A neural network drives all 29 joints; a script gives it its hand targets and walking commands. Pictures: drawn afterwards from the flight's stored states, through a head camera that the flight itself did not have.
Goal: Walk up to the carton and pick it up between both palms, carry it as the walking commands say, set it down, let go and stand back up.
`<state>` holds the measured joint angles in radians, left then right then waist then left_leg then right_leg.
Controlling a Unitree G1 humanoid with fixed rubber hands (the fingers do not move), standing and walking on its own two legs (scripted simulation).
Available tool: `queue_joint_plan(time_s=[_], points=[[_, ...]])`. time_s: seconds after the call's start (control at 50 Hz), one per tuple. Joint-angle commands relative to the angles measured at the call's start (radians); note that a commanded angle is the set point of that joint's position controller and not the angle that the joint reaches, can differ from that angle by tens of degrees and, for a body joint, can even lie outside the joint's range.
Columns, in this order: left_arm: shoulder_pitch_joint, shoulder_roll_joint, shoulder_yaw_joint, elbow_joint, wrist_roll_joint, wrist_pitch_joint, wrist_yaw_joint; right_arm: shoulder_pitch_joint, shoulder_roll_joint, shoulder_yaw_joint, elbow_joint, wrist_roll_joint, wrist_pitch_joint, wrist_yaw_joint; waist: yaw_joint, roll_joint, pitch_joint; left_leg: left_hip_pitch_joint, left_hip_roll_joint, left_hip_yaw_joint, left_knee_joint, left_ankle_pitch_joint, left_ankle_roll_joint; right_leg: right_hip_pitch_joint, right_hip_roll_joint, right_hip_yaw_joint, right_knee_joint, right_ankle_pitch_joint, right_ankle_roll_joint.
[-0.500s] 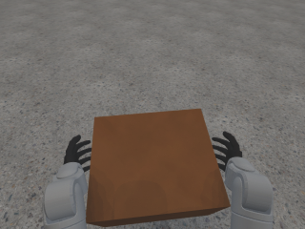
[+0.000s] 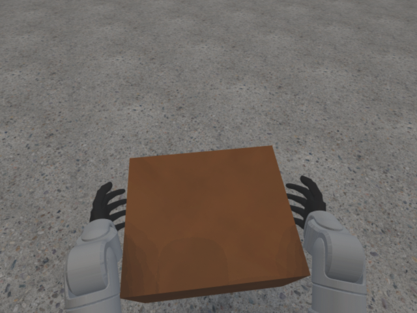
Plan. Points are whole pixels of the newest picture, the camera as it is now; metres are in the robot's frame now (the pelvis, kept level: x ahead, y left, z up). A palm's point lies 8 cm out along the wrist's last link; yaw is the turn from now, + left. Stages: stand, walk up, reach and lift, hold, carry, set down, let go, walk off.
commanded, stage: carry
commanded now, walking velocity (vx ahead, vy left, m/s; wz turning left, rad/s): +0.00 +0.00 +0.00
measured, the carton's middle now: (208, 224) +0.29 +0.00 +0.00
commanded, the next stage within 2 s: none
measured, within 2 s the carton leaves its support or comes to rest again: neither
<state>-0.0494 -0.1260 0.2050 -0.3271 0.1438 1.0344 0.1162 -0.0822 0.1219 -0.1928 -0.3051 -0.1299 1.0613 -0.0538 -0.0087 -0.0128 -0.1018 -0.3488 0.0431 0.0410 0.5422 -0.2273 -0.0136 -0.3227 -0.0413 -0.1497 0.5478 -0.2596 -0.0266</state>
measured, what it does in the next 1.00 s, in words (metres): walks ahead: left foot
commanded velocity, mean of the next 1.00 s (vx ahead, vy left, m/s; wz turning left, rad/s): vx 0.35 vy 0.00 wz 0.00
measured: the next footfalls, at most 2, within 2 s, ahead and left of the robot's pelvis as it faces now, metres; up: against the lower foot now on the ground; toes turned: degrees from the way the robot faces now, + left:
left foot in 0.96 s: +0.27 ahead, +0.14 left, +0.00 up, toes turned +10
right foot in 1.40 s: +0.64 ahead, -0.08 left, +0.00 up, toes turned -8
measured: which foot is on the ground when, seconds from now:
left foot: down 0.00-0.80, up 0.82-0.94, down 0.96-1.00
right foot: down 0.00-1.00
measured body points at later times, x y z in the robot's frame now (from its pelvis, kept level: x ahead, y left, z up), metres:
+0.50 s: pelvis +0.03 +0.00 +0.00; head +0.00 +0.02 +0.45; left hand +0.27 +0.20 +0.09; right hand +0.28 -0.18 +0.10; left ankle +0.03 +0.13 -0.73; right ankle +0.02 -0.10 -0.73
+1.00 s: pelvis +0.21 +0.04 +0.00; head +0.21 +0.06 +0.44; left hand +0.45 +0.24 +0.07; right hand +0.48 -0.13 +0.09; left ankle +0.24 +0.14 -0.73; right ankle +0.07 -0.08 -0.73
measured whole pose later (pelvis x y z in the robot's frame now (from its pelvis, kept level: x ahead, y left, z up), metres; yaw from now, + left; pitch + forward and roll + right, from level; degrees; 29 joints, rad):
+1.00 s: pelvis +0.21 +0.04 +0.00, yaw +1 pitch +3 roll +1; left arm 0.00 -0.13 0.17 -0.55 0.13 1.17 0.15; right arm -0.05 0.13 -0.17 -0.48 -0.11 1.16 -0.08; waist 0.02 -0.07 -0.07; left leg -0.34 0.02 0.19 0.54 -0.20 0.05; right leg -0.05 -0.12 -0.18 0.50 -0.46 0.05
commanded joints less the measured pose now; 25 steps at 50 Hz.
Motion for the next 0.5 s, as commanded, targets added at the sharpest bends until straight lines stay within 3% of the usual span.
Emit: queue_joint_plan(time_s=[0.0, 0.3, 0.32, 0.36, 0.4, 0.44, 0.48], points=[[-0.433, -0.768, -0.741, -0.050, -0.352, 0.014, -0.249, -0.397, 0.734, 0.679, -0.027, 0.307, -0.010, 0.177, 0.001, 0.013, -0.183, 0.040, 0.063, -0.046, -0.068, 0.113, 0.057, 0.109, -0.085, 0.083, -0.076, 0.140, 0.014], [-0.466, -0.757, -0.705, 0.032, -0.324, -0.058, -0.252, -0.420, 0.725, 0.644, 0.054, 0.286, -0.082, 0.186, 0.002, 0.008, -0.161, 0.044, 0.067, -0.037, -0.082, 0.088, 0.048, 0.111, -0.085, 0.085, -0.088, 0.120, 0.018], [-0.464, -0.739, -0.690, 0.054, -0.316, -0.065, -0.251, -0.417, 0.717, 0.630, 0.085, 0.278, -0.089, 0.188, 0.006, 0.005, -0.166, 0.031, 0.045, -0.022, -0.061, -0.033, 0.059, 0.115, -0.076, 0.085, -0.086, -0.013, 0.007], [-0.517, -0.866, -0.828, -0.213, -0.408, -0.022, -0.250, -0.474, 0.844, 0.779, -0.190, 0.380, -0.044, 0.182, 0.010, -0.051, -0.126, -0.055, 0.034, -0.012, -0.058, -0.281, 0.057, 0.131, -0.128, 0.160, -0.187, -0.304, -0.009], [-0.445, -0.797, -0.790, -0.174, -0.380, 0.031, -0.234, -0.418, 0.774, 0.761, -0.169, 0.356, 0.011, 0.168, 0.013, -0.102, -0.091, -0.145, 0.008, 0.021, -0.007, -0.358, 0.037, 0.153, -0.205, 0.269, -0.302, -0.495, -0.030], [-0.386, -0.745, -0.781, -0.165, -0.369, 0.069, -0.222, -0.370, 0.723, 0.753, -0.167, 0.341, 0.048, 0.160, 0.008, -0.114, -0.097, -0.098, 0.005, 0.079, 0.051, -0.190, 0.032, 0.171, -0.258, 0.271, -0.334, -0.394, -0.048], [-0.367, -0.722, -0.781, -0.176, -0.363, 0.098, -0.213, -0.338, 0.710, 0.747, -0.157, 0.346, 0.078, 0.162, 0.002, -0.060, -0.108, 0.024, 0.014, 0.086, -0.060, -0.125, 0.044, 0.147, -0.218, 0.183, -0.277, -0.240, -0.030]])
